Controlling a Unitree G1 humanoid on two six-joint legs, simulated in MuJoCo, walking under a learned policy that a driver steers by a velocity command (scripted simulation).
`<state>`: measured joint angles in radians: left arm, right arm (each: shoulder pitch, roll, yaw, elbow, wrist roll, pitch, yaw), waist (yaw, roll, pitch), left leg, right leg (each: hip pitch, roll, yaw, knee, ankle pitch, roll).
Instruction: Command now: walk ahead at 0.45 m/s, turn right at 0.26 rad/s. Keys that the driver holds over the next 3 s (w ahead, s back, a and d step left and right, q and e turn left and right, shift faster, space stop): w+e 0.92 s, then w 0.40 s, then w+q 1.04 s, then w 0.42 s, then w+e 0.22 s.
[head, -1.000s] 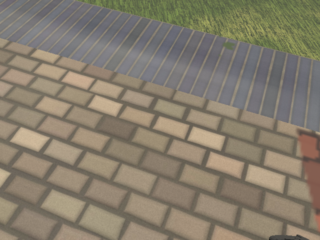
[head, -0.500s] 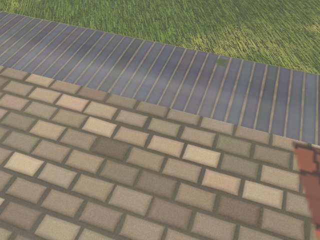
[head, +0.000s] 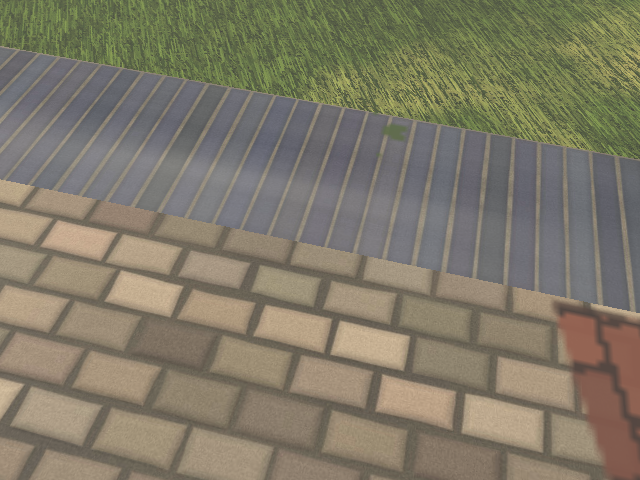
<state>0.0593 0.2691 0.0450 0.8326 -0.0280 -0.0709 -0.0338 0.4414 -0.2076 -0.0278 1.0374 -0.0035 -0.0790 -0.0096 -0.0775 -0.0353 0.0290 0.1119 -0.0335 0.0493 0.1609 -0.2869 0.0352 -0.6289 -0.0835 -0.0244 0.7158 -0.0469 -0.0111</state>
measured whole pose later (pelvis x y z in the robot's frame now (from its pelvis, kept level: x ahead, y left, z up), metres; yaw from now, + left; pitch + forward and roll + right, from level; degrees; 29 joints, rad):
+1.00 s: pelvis +0.56 -0.10 +0.00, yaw -33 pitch +1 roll +2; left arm 0.15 0.30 0.07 0.66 -0.02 -0.03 -0.02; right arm 0.33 -0.28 -0.07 0.87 0.00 -0.10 0.00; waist -0.08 -0.05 0.04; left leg -0.02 -0.02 0.15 0.23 -0.24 0.02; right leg -0.69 -0.10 0.06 0.83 -0.07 0.00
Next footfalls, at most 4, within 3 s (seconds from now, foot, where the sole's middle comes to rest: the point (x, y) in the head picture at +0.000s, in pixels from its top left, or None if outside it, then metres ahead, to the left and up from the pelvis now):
0.16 right None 0.28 -0.13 -0.78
0.64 left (297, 430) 0.59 0.01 -0.78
1.16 right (458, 374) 0.70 -0.36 -0.78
1.72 left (423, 245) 1.09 -0.36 -0.78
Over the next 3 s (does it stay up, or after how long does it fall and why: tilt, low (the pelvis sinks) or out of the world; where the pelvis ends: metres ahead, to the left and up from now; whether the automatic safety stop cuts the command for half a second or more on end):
stays up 1.52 -0.48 0.00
